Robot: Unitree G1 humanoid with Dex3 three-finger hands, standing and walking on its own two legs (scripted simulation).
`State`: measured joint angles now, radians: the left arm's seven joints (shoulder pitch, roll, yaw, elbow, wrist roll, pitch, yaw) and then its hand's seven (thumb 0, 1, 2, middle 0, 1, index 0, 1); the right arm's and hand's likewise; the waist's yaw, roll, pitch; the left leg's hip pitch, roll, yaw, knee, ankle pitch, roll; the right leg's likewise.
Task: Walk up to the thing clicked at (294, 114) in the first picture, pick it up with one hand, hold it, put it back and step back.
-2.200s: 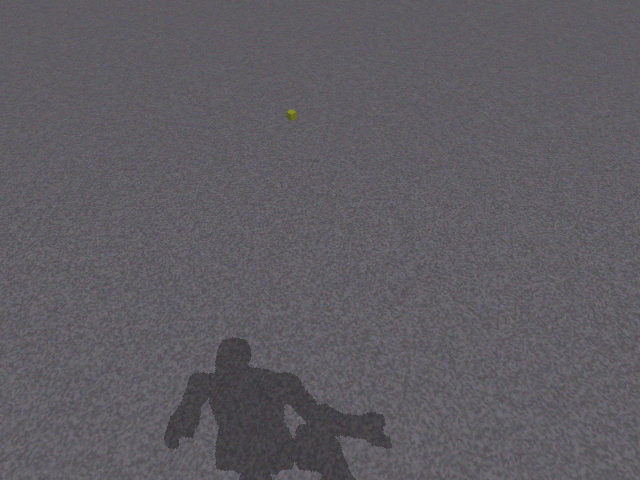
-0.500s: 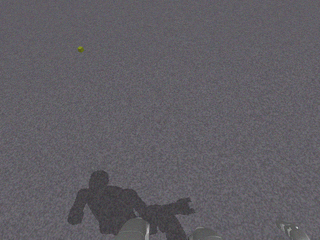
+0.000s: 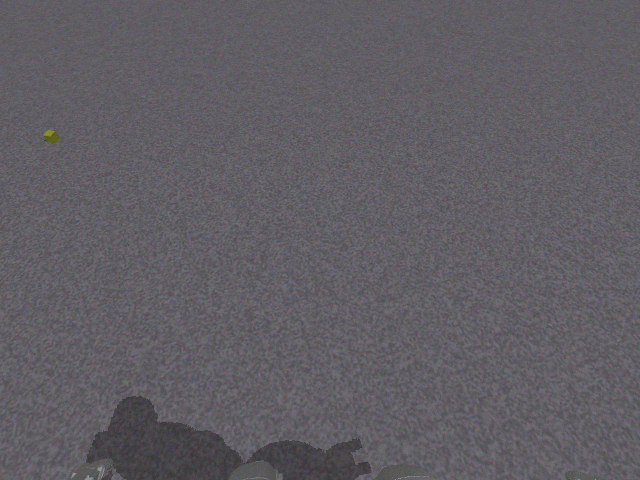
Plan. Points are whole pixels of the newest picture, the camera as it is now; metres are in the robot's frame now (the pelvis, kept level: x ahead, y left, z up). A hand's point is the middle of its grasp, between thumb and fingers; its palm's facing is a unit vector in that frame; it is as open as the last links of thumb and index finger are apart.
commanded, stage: walk up
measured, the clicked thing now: (51, 136) +1.65 +1.26 -0.73
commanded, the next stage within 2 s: stand in 0.82 s
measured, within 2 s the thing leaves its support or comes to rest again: neither
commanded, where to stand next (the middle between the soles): +0.07 +0.01 m, yaw -7 degrees
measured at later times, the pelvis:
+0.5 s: pelvis +0.00 +0.01 +0.01, yaw -7 degrees
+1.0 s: pelvis +0.01 +0.02 +0.03, yaw -7 degrees
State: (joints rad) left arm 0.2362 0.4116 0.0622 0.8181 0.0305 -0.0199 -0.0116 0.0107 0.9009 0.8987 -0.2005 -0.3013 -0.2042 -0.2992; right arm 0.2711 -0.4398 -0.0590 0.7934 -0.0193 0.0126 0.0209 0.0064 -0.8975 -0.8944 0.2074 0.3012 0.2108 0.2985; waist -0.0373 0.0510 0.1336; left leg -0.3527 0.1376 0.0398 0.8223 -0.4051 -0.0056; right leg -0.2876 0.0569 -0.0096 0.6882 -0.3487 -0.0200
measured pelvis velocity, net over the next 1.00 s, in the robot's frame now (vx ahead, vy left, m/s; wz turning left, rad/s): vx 0.01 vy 0.02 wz -0.13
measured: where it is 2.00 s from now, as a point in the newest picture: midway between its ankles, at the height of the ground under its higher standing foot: outside the picture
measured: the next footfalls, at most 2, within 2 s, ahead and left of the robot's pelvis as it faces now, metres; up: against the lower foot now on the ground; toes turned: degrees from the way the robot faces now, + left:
left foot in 0.22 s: +0.07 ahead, +0.15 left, +0.00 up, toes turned -3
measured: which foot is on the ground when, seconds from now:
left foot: up 0.00-0.20, down 0.22-1.00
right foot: down 0.00-1.00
